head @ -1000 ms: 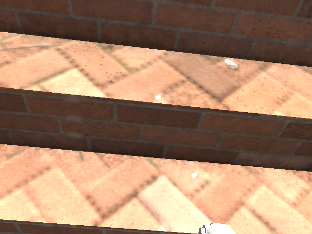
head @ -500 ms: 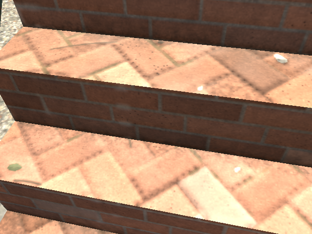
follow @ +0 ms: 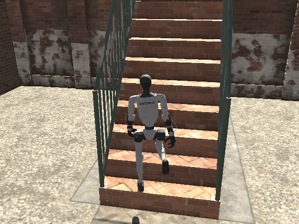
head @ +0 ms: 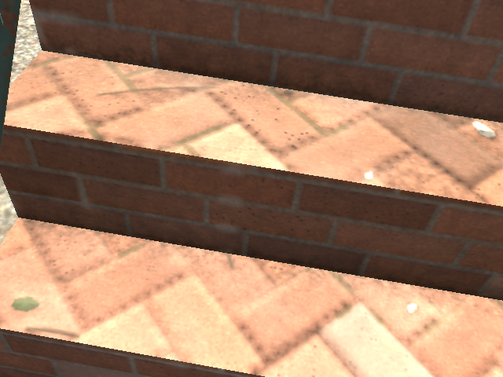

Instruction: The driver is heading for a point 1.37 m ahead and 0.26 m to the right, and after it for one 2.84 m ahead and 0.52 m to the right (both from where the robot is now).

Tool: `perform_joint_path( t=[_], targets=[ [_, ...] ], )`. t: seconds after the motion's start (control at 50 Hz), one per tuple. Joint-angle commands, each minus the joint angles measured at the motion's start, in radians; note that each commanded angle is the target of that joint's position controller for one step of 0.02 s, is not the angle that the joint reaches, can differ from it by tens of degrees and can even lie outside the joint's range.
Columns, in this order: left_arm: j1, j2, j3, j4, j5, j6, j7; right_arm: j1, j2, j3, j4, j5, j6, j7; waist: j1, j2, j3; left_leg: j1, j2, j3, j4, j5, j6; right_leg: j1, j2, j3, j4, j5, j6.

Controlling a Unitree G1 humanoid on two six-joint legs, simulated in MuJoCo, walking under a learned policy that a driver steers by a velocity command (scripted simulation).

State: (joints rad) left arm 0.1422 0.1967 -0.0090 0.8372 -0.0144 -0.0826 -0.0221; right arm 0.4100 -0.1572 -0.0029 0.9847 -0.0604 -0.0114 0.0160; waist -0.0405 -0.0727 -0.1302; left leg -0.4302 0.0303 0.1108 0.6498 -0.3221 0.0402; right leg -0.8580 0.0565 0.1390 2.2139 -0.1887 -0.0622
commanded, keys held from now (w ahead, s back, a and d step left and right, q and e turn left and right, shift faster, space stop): w+e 0.48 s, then w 0.52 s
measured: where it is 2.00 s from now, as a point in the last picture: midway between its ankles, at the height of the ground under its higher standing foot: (356, 326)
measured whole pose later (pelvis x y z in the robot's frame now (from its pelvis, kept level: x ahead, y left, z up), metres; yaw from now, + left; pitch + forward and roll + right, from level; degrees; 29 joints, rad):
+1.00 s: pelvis +0.14 -0.01 +0.24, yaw -18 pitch +5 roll +4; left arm 0.28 0.18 -0.04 0.96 0.01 -0.02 0.02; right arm 0.25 -0.17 0.07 0.88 0.01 0.01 -0.03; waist 0.02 -0.03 -0.20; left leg -0.69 0.01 0.10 1.22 -0.09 0.03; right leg -0.48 0.00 0.08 0.67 -0.28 -0.08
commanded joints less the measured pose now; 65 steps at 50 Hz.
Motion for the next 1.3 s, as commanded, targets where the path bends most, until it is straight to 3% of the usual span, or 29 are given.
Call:
perform_joint_path(
  t=[0.02, 0.1, 0.16, 0.24, 0.26, 0.32, 0.36, 0.38, 0.4, 0.44, 0.46, 0.5, 0.54, 0.6, 0.62, 0.68, 0.7, 0.72, 0.74, 0.8, 0.9, 1.0, 1.04, 1.06, 1.08, 1.1, 1.14, 1.2, 1.3],
  targets=[
    [-0.093, -0.131, -0.060, -0.143, -0.010, -0.050, -0.018, 0.169, 0.002, 0.002, 0.043, 0.008, -0.041, -0.019, -0.007, 0.101, 0.028, 0.506, 0.290, -0.428, -0.289, 0.299, 0.082, -0.602, 0.026, 0.091, 0.363, 0.111, -0.049],
    [-0.142, -0.150, -0.081, -0.190, -0.028, 0.005, -0.028, -0.001, -0.003, 0.031, -0.001, -0.023, -0.041, -0.026, 0.081, 0.147, 0.104, 0.193, 0.279, -0.157, -0.367, 0.290, -0.004, -0.616, 0.011, 0.028, 0.336, 0.215, -0.053],
    [-0.281, -0.137, -0.083, -0.233, -0.009, 0.034, -0.002, 0.004, -0.029, 0.048, 0.010, -0.021, -0.046, -0.029, 0.042, 0.216, 0.138, 0.036, 0.205, -0.006, -0.421, 0.313, -0.004, -0.514, 0.009, -0.106, 0.105, 0.337, -0.027],
    [-0.455, -0.200, -0.121, -0.311, -0.009, 0.034, 0.001, 0.312, -0.121, 0.011, 0.094, 0.009, -0.022, -0.082, -0.067, 0.240, 0.102, 0.419, 0.277, -0.085, -0.546, 0.227, 0.048, -0.738, -0.065, -0.161, -0.091, 0.116, -0.026],
    [-0.554, -0.215, -0.149, -0.345, -0.014, 0.036, -0.015, 0.269, -0.154, -0.001, 0.090, 0.047, -0.011, -0.101, -0.060, 0.252, 0.142, 0.325, 0.310, -0.044, -0.729, 0.320, 0.063, -0.590, -0.124, -0.242, -0.340, -0.155, -0.046],
    [-0.522, -0.176, -0.156, -0.383, -0.006, 0.055, -0.026, 0.276, -0.220, -0.002, 0.162, 0.064, 0.010, -0.096, 0.034, 0.248, -0.036, 0.327, 0.237, 0.127, -0.598, 1.434, 0.108, -0.022, -0.013, -0.418, -0.698, -0.459, -0.099],
    [-0.275, -0.127, -0.115, -0.290, 0.036, 0.073, -0.032, 0.316, -0.211, 0.004, 0.147, 0.071, -0.014, -0.077, 0.047, 0.279, -0.233, 0.414, 0.330, 0.104, -0.314, 2.350, 0.210, 0.219, 0.058, -0.387, -0.685, -0.541, -0.130],
    [-0.080, -0.019, -0.072, -0.256, 0.045, 0.098, -0.020, 0.192, -0.316, -0.021, 0.097, 0.079, -0.032, -0.064, 0.176, 0.327, -0.357, 0.491, 0.316, 0.094, -0.180, 2.320, 0.244, 0.311, 0.067, -0.252, -0.861, -0.500, -0.140],
    [0.037, 0.068, -0.033, -0.199, 0.060, 0.120, -0.013, 0.055, -0.348, -0.040, 0.020, 0.068, -0.045, -0.044, 0.216, 0.227, -0.399, 0.380, 0.286, 0.067, -0.049, 1.932, 0.257, 0.467, 0.046, -0.054, -1.053, -0.485, -0.140],
    [0.046, 0.238, 0.045, -0.132, 0.100, 0.168, 0.045, -0.202, -0.210, -0.022, -0.122, 0.020, -0.061, 0.020, 0.176, -0.222, -0.322, -0.180, -0.021, -0.084, 0.673, 0.547, 0.201, 0.550, -0.178, 0.798, -1.702, -1.044, -0.292],
    [-0.008, 0.187, 0.013, -0.114, 0.101, 0.152, 0.054, -0.388, -0.120, -0.008, -0.248, 0.019, -0.076, 0.057, 0.133, -0.165, -0.199, -0.346, -0.078, -0.280, 1.249, 0.338, 0.154, 0.385, -0.217, 0.898, -1.849, -0.922, -0.242],
    [-0.062, -0.003, -0.030, -0.017, 0.062, 0.123, 0.031, -0.401, 0.063, 0.053, -0.360, -0.002, -0.093, 0.078, -0.026, 0.014, 0.084, -0.602, -0.069, -0.266, 1.565, 0.275, 0.145, 0.137, -0.173, 0.563, -1.664, -0.798, -0.110],
    [-0.074, -0.103, -0.048, 0.062, 0.047, 0.092, -0.005, -0.235, 0.068, 0.081, -0.337, 0.004, -0.094, 0.070, -0.127, 0.080, 0.130, -0.659, -0.033, -0.262, 1.569, 0.309, 0.130, 0.129, -0.107, 0.337, -1.606, -0.597, -0.052],
    [-0.038, -0.060, -0.038, 0.108, 0.052, 0.067, -0.022, -0.175, 0.016, 0.089, -0.288, 0.039, -0.081, 0.036, -0.136, 0.040, 0.091, -0.700, -0.048, -0.245, 1.519, 0.428, 0.091, 0.174, -0.121, 0.220, -1.661, -0.434, -0.069],
    [-0.048, 0.041, 0.010, 0.145, 0.025, 0.029, 0.020, -0.046, 0.078, 0.071, -0.196, 0.014, -0.042, -0.009, -0.147, -0.040, 0.200, -0.688, -0.048, -0.135, 1.381, 0.408, 0.037, 0.124, -0.083, 0.067, -1.680, -0.451, -0.024],
    [0.113, -0.011, 0.002, 0.213, 0.012, -0.004, 0.048, -0.179, 0.041, 0.051, -0.199, 0.050, 0.006, -0.047, -0.060, -0.008, 0.207, -0.648, -0.021, -0.038, 1.321, 0.398, -0.035, 0.064, -0.129, 0.167, -1.774, -0.500, -0.125],
    [0.116, -0.030, 0.003, 0.217, 0.019, 0.001, 0.055, -0.194, 0.051, 0.048, -0.192, 0.055, 0.006, -0.047, -0.049, -0.041, 0.183, -0.639, -0.027, -0.030, 1.356, 0.411, -0.034, 0.074, -0.132, 0.172, -1.766, -0.477, -0.161],
    [0.028, -0.019, -0.036, 0.116, 0.103, 0.020, 0.017, -0.258, 0.003, 0.065, -0.247, 0.071, -0.019, -0.045, -0.021, -0.086, 0.038, -0.721, -0.009, -0.068, 1.465, 0.481, -0.016, 0.166, -0.217, 0.309, -1.776, -0.428, -0.193],
    [0.023, -0.005, -0.033, 0.100, 0.109, 0.035, 0.009, -0.272, 0.021, 0.063, -0.238, 0.073, -0.028, -0.050, 0.007, -0.080, 0.013, -0.801, -0.020, -0.091, 1.497, 0.485, -0.007, 0.285, -0.235, 0.318, -1.781, -0.398, -0.172],
    [0.125, 0.003, -0.039, 0.107, 0.078, 0.035, 0.010, -0.291, 0.028, 0.074, -0.225, 0.072, -0.036, -0.041, 0.074, -0.045, -0.018, -0.869, -0.035, -0.124, 1.423, 0.468, 0.000, 0.466, -0.273, 0.376, -1.766, -0.384, -0.166],
    [0.091, 0.041, -0.029, 0.077, 0.045, 0.036, 0.028, -0.227, 0.011, 0.067, -0.186, 0.060, -0.014, -0.047, 0.042, -0.070, 0.003, -0.677, -0.013, -0.070, 1.174, 0.406, -0.030, 0.444, -0.260, 0.296, -1.810, -0.352, -0.197],
    [0.022, 0.117, -0.011, 0.030, 0.001, 0.070, 0.062, -0.136, -0.072, 0.064, -0.140, 0.070, 0.038, -0.057, -0.009, -0.185, 0.077, -0.017, -0.063, 0.103, -0.014, 0.001, 0.005, 0.306, -0.116, 0.093, -1.896, -0.438, -0.155],
    [0.139, 0.074, -0.012, 0.048, 0.012, 0.067, 0.036, -0.116, -0.053, 0.049, -0.062, 0.065, 0.054, -0.048, 0.070, -0.013, 0.096, 0.152, -0.067, 0.092, -0.197, -0.052, 0.031, 0.318, -0.142, 0.093, -1.569, -0.513, -0.188],
    [0.058, 0.004, -0.025, 0.022, 0.017, 0.051, 0.020, 0.043, -0.035, 0.047, -0.026, 0.068, 0.027, -0.024, 0.000, 0.051, 0.073, 0.338, 0.056, -0.132, -0.174, 0.055, 0.077, 0.107, -0.079, 0.066, -1.214, -0.318, -0.167],
    [-0.009, -0.118, -0.042, 0.003, 0.009, 0.013, -0.010, 0.194, -0.077, 0.036, -0.013, 0.020, 0.003, -0.018, -0.041, 0.239, 0.041, 0.588, 0.209, -0.427, -0.119, 0.332, 0.147, -0.237, 0.097, 0.003, -0.695, -0.227, -0.094],
    [0.118, -0.108, -0.044, 0.029, -0.016, -0.027, -0.017, 0.294, -0.235, -0.010, -0.004, -0.015, -0.027, -0.025, -0.024, 0.380, -0.073, 0.669, 0.398, -0.845, -0.350, -0.203, 0.301, -0.421, 0.084, 0.101, -0.469, -0.169, -0.059],
    [-0.044, -0.054, -0.057, -0.033, -0.001, -0.023, -0.015, 0.040, -0.131, 0.006, -0.084, -0.015, -0.016, -0.055, 0.025, 0.198, 0.102, 0.373, 0.328, -0.685, -0.315, -0.325, 0.277, -0.495, 0.012, 0.104, -0.150, 0.053, 0.031],
    [-0.138, -0.036, -0.061, -0.077, 0.029, -0.011, -0.003, 0.034, -0.078, 0.004, -0.050, 0.011, -0.040, -0.050, 0.042, 0.027, 0.195, 0.227, 0.290, -0.527, -0.336, -0.289, 0.212, -0.520, -0.037, 0.087, -0.153, 0.116, 0.042],
    [-0.192, -0.116, -0.078, -0.123, -0.024, 0.006, 0.018, 0.138, -0.034, 0.017, 0.033, 0.008, -0.054, -0.026, 0.019, 0.135, 0.272, 0.239, 0.300, -0.329, -0.424, -0.059, 0.188, -0.714, -0.049, 0.074, 0.163, 0.070, -0.013]
  ],
)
